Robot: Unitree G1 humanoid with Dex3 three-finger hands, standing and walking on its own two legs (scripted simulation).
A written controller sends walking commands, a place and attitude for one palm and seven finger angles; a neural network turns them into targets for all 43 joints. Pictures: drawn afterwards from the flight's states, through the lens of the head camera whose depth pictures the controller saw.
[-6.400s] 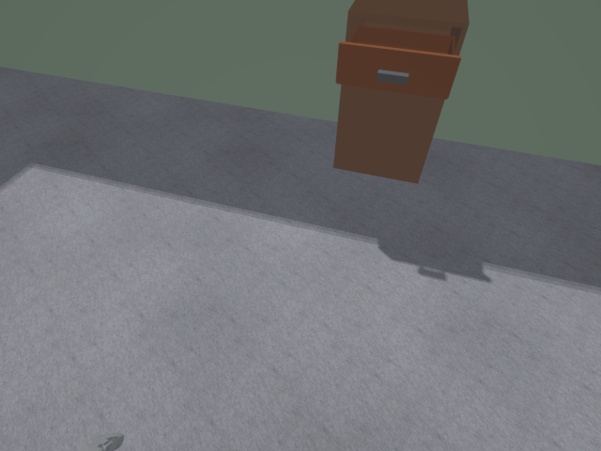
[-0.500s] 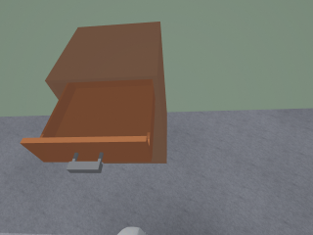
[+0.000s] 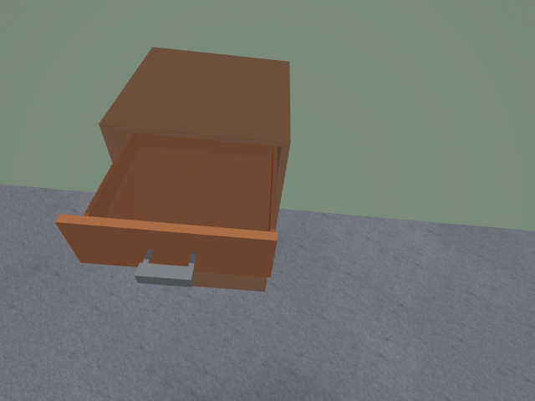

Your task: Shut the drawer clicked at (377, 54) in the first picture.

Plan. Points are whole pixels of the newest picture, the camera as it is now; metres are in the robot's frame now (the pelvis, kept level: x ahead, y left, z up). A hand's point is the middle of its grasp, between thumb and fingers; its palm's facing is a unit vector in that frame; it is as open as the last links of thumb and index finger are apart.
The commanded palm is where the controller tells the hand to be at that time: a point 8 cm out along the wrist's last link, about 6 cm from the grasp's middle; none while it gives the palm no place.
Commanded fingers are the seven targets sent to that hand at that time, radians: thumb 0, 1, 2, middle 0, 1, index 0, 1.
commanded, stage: come to a stop and stand still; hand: left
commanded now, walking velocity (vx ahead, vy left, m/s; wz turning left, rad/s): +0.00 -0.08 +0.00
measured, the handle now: (168, 265) +0.37 +0.21 -0.09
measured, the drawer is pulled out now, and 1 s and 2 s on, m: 0.28 0.28 0.28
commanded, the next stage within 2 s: look again from close up in 0.06 s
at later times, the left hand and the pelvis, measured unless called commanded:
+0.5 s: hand out of the picture +0.08 +0.15 -0.18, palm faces +0.03 -0.97 -0.24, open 7.2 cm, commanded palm none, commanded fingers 0.00 0.90 0.90 -0.20 -0.30 -0.20 -0.30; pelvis +0.02 -0.03 -0.01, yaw +0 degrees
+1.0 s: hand out of the picture -0.03 +0.13 -0.18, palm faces +0.10 -0.98 -0.19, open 7.4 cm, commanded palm none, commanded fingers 0.00 0.90 0.90 -0.20 -0.30 -0.20 -0.30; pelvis +0.01 -0.03 -0.01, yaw +1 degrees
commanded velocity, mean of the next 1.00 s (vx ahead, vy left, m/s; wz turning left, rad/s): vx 0.04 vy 0.03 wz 0.00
